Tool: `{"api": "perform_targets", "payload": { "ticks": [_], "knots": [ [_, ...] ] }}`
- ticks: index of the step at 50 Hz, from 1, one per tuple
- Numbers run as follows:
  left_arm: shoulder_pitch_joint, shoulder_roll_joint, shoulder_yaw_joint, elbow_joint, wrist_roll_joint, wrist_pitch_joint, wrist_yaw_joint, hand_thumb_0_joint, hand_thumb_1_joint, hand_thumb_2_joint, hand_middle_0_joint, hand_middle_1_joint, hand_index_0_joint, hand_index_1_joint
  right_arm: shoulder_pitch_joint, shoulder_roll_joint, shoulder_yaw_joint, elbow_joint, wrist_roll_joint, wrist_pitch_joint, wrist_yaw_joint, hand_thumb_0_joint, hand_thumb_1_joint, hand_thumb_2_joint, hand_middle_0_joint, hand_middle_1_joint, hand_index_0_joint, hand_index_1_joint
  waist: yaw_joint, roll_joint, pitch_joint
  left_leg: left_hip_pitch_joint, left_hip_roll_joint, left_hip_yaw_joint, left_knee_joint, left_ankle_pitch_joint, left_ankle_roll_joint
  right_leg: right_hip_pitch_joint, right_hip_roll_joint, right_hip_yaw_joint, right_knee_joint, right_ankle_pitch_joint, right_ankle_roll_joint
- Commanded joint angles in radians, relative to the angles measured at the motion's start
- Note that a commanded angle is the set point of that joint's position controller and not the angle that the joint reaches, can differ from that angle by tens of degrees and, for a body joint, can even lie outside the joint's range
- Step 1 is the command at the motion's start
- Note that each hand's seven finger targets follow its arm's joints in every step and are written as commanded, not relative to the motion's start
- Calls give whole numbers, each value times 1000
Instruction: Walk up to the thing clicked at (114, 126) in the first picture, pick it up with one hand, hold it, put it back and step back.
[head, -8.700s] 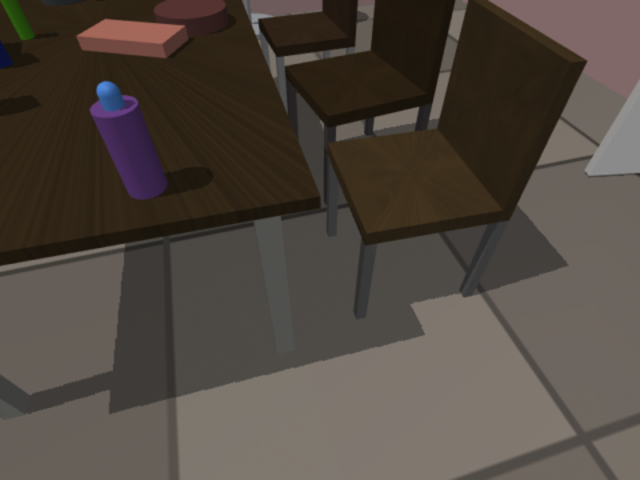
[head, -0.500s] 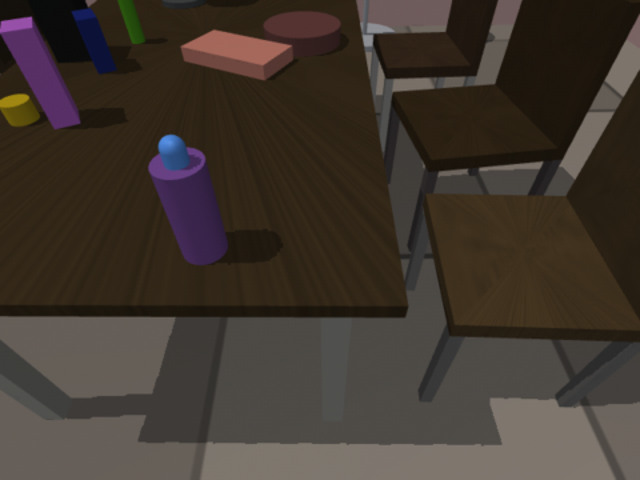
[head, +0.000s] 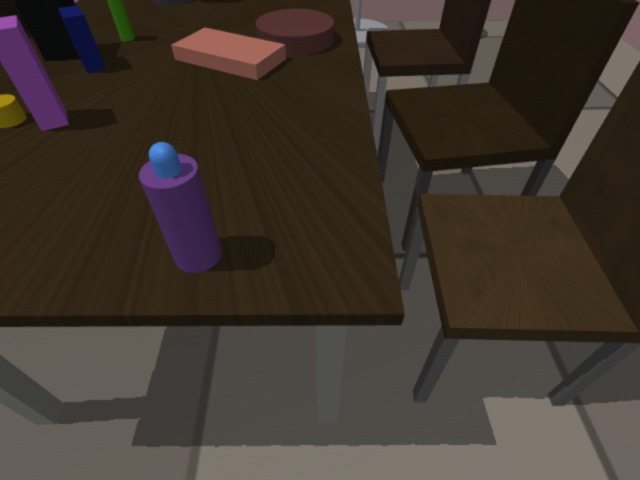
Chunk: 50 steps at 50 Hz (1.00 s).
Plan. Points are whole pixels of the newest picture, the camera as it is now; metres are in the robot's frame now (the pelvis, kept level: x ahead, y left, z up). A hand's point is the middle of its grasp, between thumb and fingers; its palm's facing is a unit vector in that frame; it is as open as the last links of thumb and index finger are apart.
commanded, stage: walk up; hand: left
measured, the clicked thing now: (181, 207) +0.48 +0.23 +0.09
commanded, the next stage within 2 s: stand in 0.28 s
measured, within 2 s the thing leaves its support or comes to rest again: neither
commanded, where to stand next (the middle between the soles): +0.06 +0.01 m, yaw +1 degrees
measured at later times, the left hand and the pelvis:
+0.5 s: hand out of the picture +0.07 +0.26 -0.15, palm faces -0.01 -0.94 -0.34, open 7.4 cm; pelvis +0.01 +0.00 +0.00, yaw +0 degrees
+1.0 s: hand out of the picture +0.11 +0.26 -0.15, palm faces -0.02 -0.94 -0.34, open 7.4 cm; pelvis +0.03 +0.00 +0.00, yaw +0 degrees
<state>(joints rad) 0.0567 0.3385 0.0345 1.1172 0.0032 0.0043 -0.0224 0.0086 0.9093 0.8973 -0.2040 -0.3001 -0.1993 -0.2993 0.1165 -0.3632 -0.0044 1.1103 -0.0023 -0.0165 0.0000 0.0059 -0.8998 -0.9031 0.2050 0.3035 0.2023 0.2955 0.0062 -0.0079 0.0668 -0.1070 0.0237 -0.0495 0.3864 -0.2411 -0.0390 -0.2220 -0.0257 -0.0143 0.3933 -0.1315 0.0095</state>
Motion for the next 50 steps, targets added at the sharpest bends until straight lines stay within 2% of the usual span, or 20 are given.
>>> {"api": "perform_targets", "payload": {
  "ticks": [1, 7, 13, 14, 17, 18, 21, 22, 26, 28, 33, 34, 38, 40, 43, 48, 50],
  "knots": [
    [-33, 205, 39, -58, -1, -15, 14, 0, 900, 900, -200, -300, -200, -300, -49, -207, -42, -61, -4, -19, -12, 0, -900, -900, 200, 300, 200, 300, 9, 33, -101, -89, 97, -52, -86, 143, 59, 132, -101, 90, -48, 81, -34],
    [-46, 208, 39, -58, 4, -17, 13, 0, 900, 900, -200, -300, -200, -300, -46, -210, -42, -58, -5, -18, -11, 0, -900, -900, 200, 300, 200, 300, 4, 12, -100, -91, 96, -52, -95, 105, 63, 139, -103, 95, -61, 66, -32],
    [-52, 211, 43, -53, 5, -17, 11, 0, 900, 900, -200, -300, -200, -300, -38, -210, -43, -57, -6, -17, -10, 0, -900, -900, 200, 300, 200, 300, 0, 3, -90, -90, 91, -54, -104, 75, 61, 128, -101, 97, -74, 1, -32],
    [-33, 222, 30, -45, 6, -25, 13, 0, 900, 900, -200, -300, -200, -300, -26, -203, -39, -50, -12, -12, -6, 0, -900, -900, 200, 300, 200, 300, 2, 17, -98, -79, 87, -49, -118, 8, 55, 116, -104, 114, -102, -83, -33],
    [-35, 226, 28, -42, 8, -28, 13, 0, 900, 900, -200, -300, -200, -300, -23, -208, -42, -52, -15, -9, -2, 0, -900, -900, 200, 300, 200, 300, -1, 22, -54, -112, 82, -56, -129, -93, 60, 77, -103, 125, -117, -179, -31],
    [-36, 237, 28, -44, 10, -29, 14, 0, 900, 900, -200, -300, -200, -300, -23, -200, -42, -56, -15, -6, 1, 0, -900, -900, 200, 300, 200, 300, -1, -10, -36, -113, 76, -53, -123, -92, 60, 50, -104, 129, -128, -223, -31],
    [-32, 235, 24, -46, 8, -32, 15, 0, 900, 900, -200, -300, -200, -300, -3, -200, -43, -57, -15, -7, 3, 0, -900, -900, 200, 300, 200, 300, -8, -12, -43, -80, 80, -51, -118, -59, 65, 24, -106, 134, -127, -197, -34],
    [-29, 236, 23, -49, 9, -35, 16, 0, 900, 900, -200, -300, -200, -300, -3, -207, -46, -59, -15, -9, 4, 0, -900, -900, 200, 300, 200, 300, -7, -10, -63, -80, 85, -56, -116, -18, 66, 60, -104, 125, -117, -156, -34],
    [0, 225, 16, -41, 1, -46, 19, 0, 900, 900, -200, -300, -200, -300, -15, -209, -45, -60, -13, -17, 0, 0, -900, -900, 200, 300, 200, 300, 0, 14, -128, -27, 100, -52, -91, 169, 60, 124, -108, 103, -61, 119, -38],
    [2, 226, 13, -39, 0, -48, 22, 0, 900, 900, -200, -300, -200, -300, -10, -210, -44, -57, -9, -17, -3, 0, -900, -900, 200, 300, 200, 300, -3, 10, -150, -21, 101, -48, -86, 216, 57, 156, -111, 94, -43, 204, -38],
    [2, 223, 7, -35, -1, -41, 24, 0, 900, 900, -200, -300, -200, -300, -15, -215, -41, -45, -6, -13, -6, 0, -900, -900, 200, 300, 200, 300, 0, 13, -128, -18, 109, -47, -99, 229, 50, 151, -108, 84, -44, 191, -34],
    [2, 226, 7, -32, -2, -40, 25, 0, 900, 900, -200, -300, -200, -300, -10, -211, -38, -42, -7, -11, -6, 0, -900, -900, 200, 300, 200, 300, -2, 18, -107, -38, 102, -43, -107, 190, 50, 146, -106, 87, -57, 157, -28],
    [-3, 231, 7, -29, 0, -39, 26, 0, 900, 900, -200, -300, -200, -300, -16, -208, -37, -42, -6, -6, -6, 0, -900, -900, 200, 300, 200, 300, 0, 5, -86, -42, 102, -44, -116, 165, 48, 136, -101, 85, -67, 116, -27],
    [-5, 228, 5, -31, 2, -40, 27, 0, 900, 900, -200, -300, -200, -300, -17, -211, -38, -42, -7, -6, -5, 0, -900, -900, 200, 300, 200, 300, -4, 18, -90, -36, 104, -41, -115, 168, 48, 141, -105, 87, -66, 124, -28],
    [-7, 227, 6, -32, 1, -42, 28, 0, 900, 900, -200, -300, -200, -300, -20, -214, -39, -46, -6, -8, -6, 0, -900, -900, 200, 300, 200, 300, -4, 31, -108, -27, 103, -35, -109, 214, 48, 165, -110, 88, -61, 199, -28],
    [-15, 233, 9, -34, -1, -41, 27, 0, 900, 900, -200, -300, -200, -300, -18, -205, -36, -49, -6, -8, -7, 0, -900, -900, 200, 300, 200, 300, -6, 20, -97, -18, 103, -34, -120, 205, 46, 155, -107, 85, -65, 181, -27],
    [-10, 229, 9, -35, 3, -41, 28, 0, 900, 900, -200, -300, -200, -300, -28, -209, -39, -53, -5, -9, -7, 0, -900, -900, 200, 300, 200, 300, -4, 15, -109, -4, 109, -40, -117, 232, 47, 160, -106, 79, -60, 203, -28]
  ]
}}
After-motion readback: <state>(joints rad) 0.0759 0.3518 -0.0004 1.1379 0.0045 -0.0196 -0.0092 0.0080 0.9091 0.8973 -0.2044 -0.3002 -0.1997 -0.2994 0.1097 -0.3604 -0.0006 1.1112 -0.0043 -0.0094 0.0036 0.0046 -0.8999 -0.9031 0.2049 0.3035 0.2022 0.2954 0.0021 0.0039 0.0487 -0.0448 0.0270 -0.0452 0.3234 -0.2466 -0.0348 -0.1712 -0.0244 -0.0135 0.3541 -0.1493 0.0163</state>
